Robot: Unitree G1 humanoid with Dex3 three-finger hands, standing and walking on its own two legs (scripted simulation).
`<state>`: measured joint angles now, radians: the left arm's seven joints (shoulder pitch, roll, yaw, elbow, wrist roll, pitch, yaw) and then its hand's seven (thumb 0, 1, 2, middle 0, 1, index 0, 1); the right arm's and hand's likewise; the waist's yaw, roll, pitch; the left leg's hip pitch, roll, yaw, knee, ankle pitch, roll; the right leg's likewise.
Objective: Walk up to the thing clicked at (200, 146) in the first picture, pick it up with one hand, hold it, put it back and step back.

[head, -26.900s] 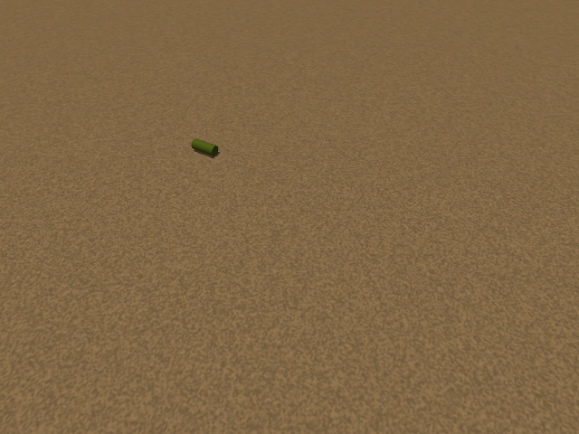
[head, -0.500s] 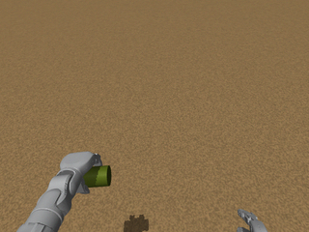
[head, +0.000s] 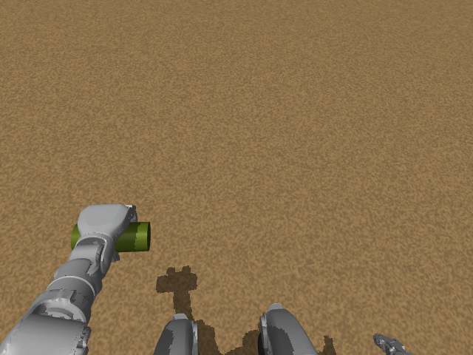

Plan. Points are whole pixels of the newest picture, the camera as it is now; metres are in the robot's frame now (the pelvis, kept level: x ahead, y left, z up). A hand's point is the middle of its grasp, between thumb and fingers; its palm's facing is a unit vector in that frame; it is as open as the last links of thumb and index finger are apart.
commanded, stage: crouch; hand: left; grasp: from above
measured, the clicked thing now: (113, 237) +0.37 +0.23 -0.13
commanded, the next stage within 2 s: lower in 1.44 s
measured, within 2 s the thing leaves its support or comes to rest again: neither
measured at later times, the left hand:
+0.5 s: hand (136, 250) +0.41 +0.25 -0.35, palm faces -0.47 -0.01 -0.89, open 9.1 cm
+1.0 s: hand (145, 251) +0.43 +0.25 -0.45, palm faces -0.47 -0.03 -0.88, open 9.0 cm
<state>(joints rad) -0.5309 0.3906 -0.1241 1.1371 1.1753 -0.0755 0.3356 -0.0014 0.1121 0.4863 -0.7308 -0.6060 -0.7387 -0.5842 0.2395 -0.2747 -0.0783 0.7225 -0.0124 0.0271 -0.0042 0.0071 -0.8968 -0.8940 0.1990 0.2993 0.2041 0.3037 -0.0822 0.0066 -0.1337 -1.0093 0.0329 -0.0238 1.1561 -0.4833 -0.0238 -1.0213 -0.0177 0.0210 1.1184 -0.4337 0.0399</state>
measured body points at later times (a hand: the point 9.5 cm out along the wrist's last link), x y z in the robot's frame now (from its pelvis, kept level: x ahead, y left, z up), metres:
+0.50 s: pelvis -0.03 +0.01 -0.20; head +0.18 +0.03 +0.20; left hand +0.43 +0.25 -0.30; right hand +0.01 -0.26 -0.32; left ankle +0.03 +0.13 -0.65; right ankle +0.05 -0.14 -0.65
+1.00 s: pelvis -0.04 +0.01 -0.28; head +0.21 +0.04 +0.09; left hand +0.46 +0.25 -0.40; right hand -0.01 -0.28 -0.39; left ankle +0.03 +0.13 -0.65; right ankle +0.05 -0.14 -0.65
